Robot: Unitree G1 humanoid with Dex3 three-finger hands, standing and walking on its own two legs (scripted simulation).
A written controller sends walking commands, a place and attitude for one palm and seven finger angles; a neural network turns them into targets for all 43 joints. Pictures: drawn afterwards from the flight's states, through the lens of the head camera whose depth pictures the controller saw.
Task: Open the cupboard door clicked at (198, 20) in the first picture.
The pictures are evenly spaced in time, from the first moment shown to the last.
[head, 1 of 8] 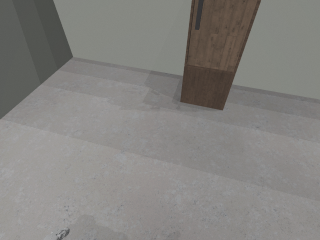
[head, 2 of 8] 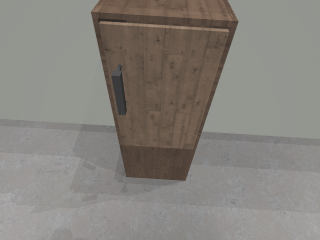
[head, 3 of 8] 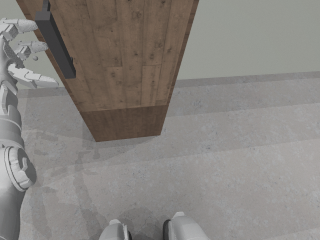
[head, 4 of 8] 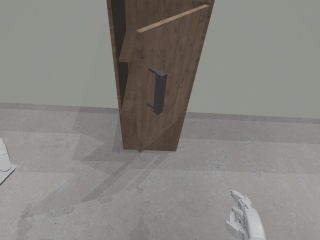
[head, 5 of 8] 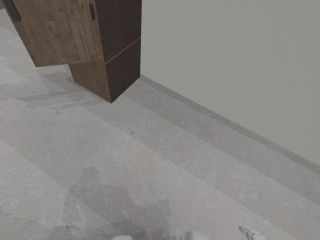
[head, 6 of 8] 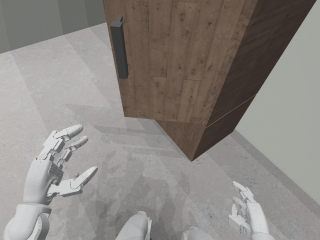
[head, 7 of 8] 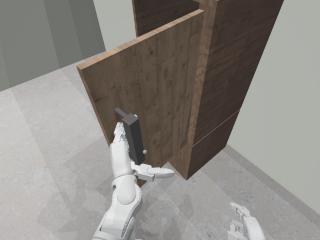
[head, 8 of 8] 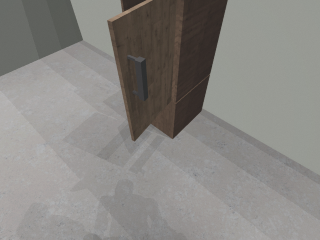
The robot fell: no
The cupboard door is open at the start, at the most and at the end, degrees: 0 100 98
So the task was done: yes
